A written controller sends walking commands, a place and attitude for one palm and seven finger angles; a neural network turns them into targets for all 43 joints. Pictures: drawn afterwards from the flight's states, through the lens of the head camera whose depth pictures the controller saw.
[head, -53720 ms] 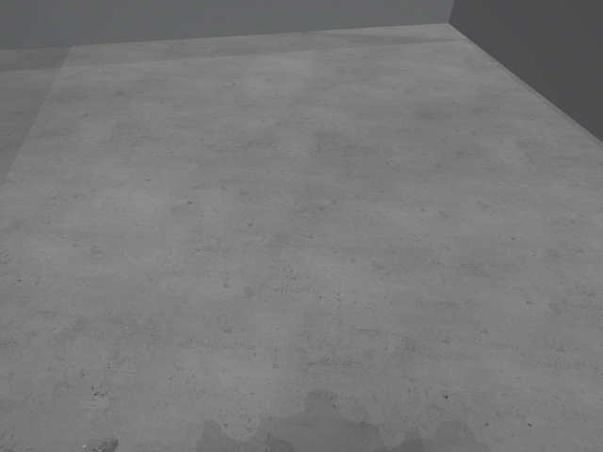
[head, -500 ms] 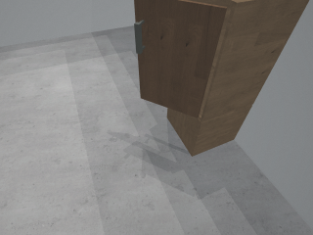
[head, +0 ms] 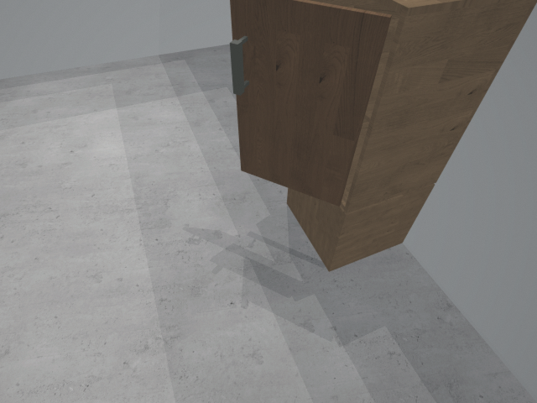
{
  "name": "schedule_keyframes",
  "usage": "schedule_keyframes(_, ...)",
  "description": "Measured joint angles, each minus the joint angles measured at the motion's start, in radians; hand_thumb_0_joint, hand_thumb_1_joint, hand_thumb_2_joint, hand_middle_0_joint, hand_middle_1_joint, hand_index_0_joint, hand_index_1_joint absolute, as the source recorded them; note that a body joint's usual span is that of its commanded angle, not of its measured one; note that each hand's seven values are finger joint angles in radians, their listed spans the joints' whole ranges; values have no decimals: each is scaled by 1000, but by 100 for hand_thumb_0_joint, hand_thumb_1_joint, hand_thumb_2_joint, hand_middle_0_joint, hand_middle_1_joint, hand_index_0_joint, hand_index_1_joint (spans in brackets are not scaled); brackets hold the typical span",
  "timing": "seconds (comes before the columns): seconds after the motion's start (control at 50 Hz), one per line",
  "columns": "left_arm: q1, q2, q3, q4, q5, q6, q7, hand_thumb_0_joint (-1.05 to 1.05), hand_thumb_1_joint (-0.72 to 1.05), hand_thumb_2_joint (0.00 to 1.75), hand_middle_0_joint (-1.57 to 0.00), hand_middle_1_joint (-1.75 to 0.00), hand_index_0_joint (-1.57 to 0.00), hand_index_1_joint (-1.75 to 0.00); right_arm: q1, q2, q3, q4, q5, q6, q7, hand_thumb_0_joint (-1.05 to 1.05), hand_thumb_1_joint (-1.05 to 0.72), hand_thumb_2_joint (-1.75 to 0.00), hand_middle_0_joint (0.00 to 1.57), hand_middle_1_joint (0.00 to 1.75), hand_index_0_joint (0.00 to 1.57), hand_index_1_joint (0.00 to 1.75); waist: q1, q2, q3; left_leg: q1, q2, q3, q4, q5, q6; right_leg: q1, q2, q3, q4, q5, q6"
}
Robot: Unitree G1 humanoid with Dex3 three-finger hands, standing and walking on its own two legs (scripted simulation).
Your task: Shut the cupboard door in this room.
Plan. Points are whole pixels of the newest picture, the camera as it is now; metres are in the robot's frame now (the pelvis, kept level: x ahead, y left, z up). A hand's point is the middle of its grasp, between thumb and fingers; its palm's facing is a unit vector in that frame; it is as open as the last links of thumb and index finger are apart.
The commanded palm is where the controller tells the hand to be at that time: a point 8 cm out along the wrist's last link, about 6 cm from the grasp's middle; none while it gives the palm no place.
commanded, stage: walk to a spot facing it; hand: left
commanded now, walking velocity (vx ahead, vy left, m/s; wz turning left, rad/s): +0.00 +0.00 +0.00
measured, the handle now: (241, 65) +0.91 +0.12 +0.07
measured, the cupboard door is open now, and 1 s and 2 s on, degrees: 40 40 40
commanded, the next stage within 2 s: none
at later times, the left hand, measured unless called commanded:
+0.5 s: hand out of the picture +0.00 +0.21 -0.20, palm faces +0.18 -0.96 -0.22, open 7.4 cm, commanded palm none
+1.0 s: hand out of the picture -0.05 +0.18 -0.16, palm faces +0.45 -0.83 -0.32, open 7.4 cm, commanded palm none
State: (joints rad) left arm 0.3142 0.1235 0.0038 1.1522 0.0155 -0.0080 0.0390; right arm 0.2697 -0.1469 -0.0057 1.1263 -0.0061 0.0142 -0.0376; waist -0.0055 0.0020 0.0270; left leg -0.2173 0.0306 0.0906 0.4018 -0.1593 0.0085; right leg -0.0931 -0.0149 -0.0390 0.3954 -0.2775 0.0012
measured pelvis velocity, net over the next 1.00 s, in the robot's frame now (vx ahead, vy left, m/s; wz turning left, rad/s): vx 0.00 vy -0.04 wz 0.52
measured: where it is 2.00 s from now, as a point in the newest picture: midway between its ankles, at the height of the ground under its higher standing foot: outside the picture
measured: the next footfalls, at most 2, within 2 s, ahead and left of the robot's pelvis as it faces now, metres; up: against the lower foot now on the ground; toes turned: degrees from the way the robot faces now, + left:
right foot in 0.78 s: +0.04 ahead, -0.14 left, +0.00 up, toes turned +21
left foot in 1.12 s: -0.05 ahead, +0.11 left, +0.00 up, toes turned +40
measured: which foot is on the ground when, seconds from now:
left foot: down 0.00-0.76, up 0.78-1.00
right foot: down 0.00-0.42, up 0.44-0.76, down 0.78-1.00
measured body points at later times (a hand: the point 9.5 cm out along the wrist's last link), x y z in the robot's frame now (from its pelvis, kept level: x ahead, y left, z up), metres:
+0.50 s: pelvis -0.01 +0.01 -0.02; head +0.03 +0.03 +0.43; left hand -0.01 +0.26 -0.18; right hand +0.04 -0.22 -0.17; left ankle +0.04 +0.11 -0.74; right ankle -0.05 -0.12 -0.71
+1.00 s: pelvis +0.00 -0.04 +0.00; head +0.06 -0.03 +0.44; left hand -0.07 +0.22 -0.14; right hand +0.19 -0.24 -0.16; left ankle -0.07 +0.09 -0.68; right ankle +0.00 -0.15 -0.74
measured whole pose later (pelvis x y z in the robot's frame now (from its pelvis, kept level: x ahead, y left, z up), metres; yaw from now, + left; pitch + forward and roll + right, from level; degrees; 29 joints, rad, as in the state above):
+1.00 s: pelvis +0.00 -0.04 +0.00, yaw +30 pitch +1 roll +3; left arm 0.22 0.21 0.05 0.89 0.03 0.01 0.03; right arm 0.16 -0.27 -0.08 0.89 -0.01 0.09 0.02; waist -0.03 0.00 0.13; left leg -0.49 0.00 0.03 0.97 -0.43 -0.06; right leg -0.19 -0.11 -0.12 0.54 -0.36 0.00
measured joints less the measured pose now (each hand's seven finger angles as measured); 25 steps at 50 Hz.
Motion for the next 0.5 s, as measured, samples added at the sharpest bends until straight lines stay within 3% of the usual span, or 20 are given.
schedule_keyframes(0.2, -11, 8, 5, -10, -1, 1, 0, 0, 91, 90, -20, -30, -20, -30, 5, 3, 1, -4, 0, 2, 1, 1, -91, -90, 20, 30, 20, 30, -6, -2, 6, -5, 1, -11, 9, -7, -4, 4, 2, -11, 0, -6, -3)
schedule_keyframes(0.34, -27, 18, 39, -66, 4, 20, 2, 0, 91, 90, -20, -30, -20, -30, 19, -1, -18, -37, -3, 33, 14, 1, -91, -90, 20, 30, 20, 30, -13, 8, 31, -97, -12, -67, 162, -69, -1, -37, -12, -73, 109, -74, -2)
schedule_keyframes(0.38, -34, 24, 48, -86, 8, 27, 1, 0, 90, 90, -20, -30, -20, -30, 21, -7, -27, -54, -5, 42, 19, 1, -91, -90, 20, 30, 20, 30, -18, 11, 44, -127, -8, -62, 231, -107, -2, -46, -18, -101, 155, -104, 2)
schedule_keyframes(0.44, -52, 44, 61, -112, 9, 40, 1, 0, 90, 90, -20, -30, -20, -30, 13, -11, -34, -83, -10, 44, 26, 1, -91, -90, 20, 30, 20, 30, -13, -18, 60, -152, -38, -60, 276, -124, 34, -85, -57, -114, 255, -151, 14)
schedule_keyframes(0.5, -90, 65, 70, -138, 8, 63, -1, 0, 91, 90, -20, -30, -20, -30, -6, -18, -35, -121, -19, 32, 21, 1, -91, -90, 20, 30, 20, 30, -21, -21, 68, -172, -58, -75, 247, -94, 41, -214, -37, -37, 516, -245, 15)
